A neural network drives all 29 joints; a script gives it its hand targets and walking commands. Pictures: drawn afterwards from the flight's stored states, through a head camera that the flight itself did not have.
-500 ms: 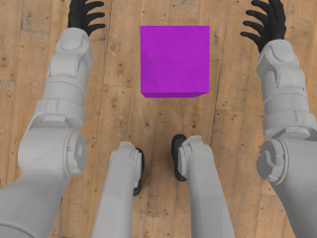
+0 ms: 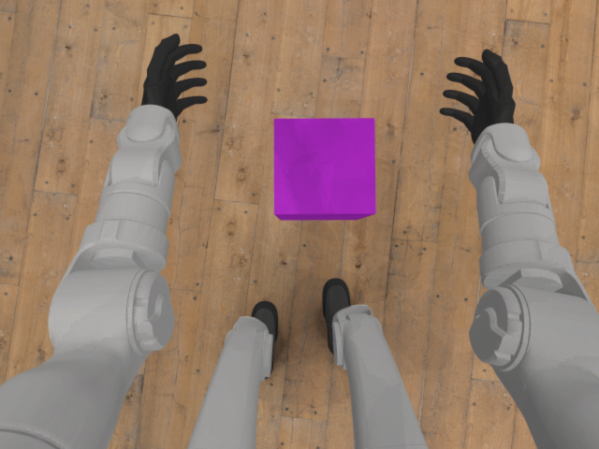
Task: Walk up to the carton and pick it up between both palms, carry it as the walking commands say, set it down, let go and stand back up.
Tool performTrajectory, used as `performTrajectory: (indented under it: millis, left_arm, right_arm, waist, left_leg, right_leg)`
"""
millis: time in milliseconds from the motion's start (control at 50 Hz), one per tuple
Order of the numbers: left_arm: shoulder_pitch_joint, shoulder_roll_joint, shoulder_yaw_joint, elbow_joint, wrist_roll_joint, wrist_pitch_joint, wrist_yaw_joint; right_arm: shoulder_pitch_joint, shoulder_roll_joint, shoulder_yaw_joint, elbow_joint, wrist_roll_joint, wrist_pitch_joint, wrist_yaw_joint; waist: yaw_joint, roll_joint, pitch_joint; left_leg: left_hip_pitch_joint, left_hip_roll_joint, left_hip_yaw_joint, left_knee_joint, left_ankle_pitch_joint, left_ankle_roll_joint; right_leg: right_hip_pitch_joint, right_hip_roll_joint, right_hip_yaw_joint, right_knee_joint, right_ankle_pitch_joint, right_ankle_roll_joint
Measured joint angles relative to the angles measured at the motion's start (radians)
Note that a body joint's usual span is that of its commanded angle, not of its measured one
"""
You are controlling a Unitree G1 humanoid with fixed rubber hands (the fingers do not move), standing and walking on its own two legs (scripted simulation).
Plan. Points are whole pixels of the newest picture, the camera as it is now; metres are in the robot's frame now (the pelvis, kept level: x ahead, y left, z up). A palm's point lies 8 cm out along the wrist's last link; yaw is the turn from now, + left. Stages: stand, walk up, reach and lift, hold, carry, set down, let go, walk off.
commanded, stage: set down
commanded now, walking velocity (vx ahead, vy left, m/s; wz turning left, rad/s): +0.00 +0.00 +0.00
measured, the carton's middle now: (321, 176) +0.49 -0.07 -0.54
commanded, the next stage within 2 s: let go in 0.04 s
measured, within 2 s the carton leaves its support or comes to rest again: neither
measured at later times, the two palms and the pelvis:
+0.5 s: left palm (99, 209) +0.38 +0.19 -0.03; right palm (551, 226) +0.35 -0.25 -0.03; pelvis +0.05 +0.00 +0.07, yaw -1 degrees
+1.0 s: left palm out of the picture +0.24 +0.24 +0.04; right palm (585, 375) +0.23 -0.23 +0.04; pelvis +0.08 +0.01 +0.11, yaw -1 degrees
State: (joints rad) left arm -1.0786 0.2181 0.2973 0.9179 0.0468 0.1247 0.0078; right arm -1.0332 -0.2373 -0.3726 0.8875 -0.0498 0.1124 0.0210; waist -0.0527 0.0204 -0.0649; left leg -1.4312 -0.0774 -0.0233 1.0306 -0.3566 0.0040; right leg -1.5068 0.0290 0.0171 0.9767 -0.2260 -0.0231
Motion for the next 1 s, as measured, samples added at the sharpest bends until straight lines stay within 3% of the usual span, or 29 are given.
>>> performTrajectory:
  millis: [100, 200, 340, 580, 800, 1000]
  left_arm:
    - [0.036, -0.038, 0.029, -0.033, 0.066, -0.012, 0.008]
    - [0.185, -0.078, -0.001, -0.15, 0.084, -0.007, 0.044]
    - [0.5, -0.08, -0.082, -0.327, 0.04, -0.009, 0.036]
    - [0.835, -0.063, -0.149, -0.309, -0.008, -0.084, -0.015]
    - [1.199, -0.037, -0.237, -0.428, -0.037, -0.108, -0.047]
    - [1.294, -0.004, -0.266, -0.477, -0.045, -0.037, -0.07]
  right_arm:
    - [0.035, 0.024, -0.02, -0.013, -0.057, -0.016, 0.006]
    - [0.159, 0.044, 0.009, -0.105, -0.09, -0.009, 0.022]
    - [0.462, 0.029, 0.12, -0.276, -0.035, -0.002, 0.044]
    - [0.85, 0.022, 0.24, -0.306, 0.042, -0.08, 0.054]
    - [1.197, 0.038, 0.306, -0.436, 0.041, -0.089, 0.036]
    - [1.269, 0.006, 0.33, -0.473, 0.044, -0.01, 0.052]
  waist:
    - [0.006, -0.003, 0.015]
    - [0.017, -0.005, 0.019]
    - [0.011, -0.011, 0.022]
    - [0.025, -0.012, 0.038]
    - [0.04, -0.001, 0.107]
    - [0.052, 0.01, 0.17]
  left_leg:
    - [0.036, 0.002, -0.006, -0.05, 0.015, -0.001]
    - [0.089, 0.004, -0.005, -0.09, 0.016, 0.0]
    - [0.277, 0.009, -0.014, -0.185, 0.018, 0.0]
    - [0.712, 0.026, -0.028, -0.36, 0.029, 0.008]
    - [1.123, 0.034, -0.031, -0.531, 0.049, 0.023]
    - [1.34, 0.037, -0.038, -0.566, 0.037, 0.031]
  right_leg:
    - [0.039, 0.001, -0.003, -0.052, 0.015, -0.002]
    - [0.086, 0.002, 0.001, -0.083, 0.012, -0.005]
    - [0.271, 0.005, -0.001, -0.168, 0.007, -0.009]
    - [0.709, 0.017, -0.003, -0.345, 0.015, -0.006]
    - [1.12, 0.02, 0.005, -0.511, 0.03, 0.003]
    - [1.344, 0.021, 0.001, -0.558, 0.022, 0.008]
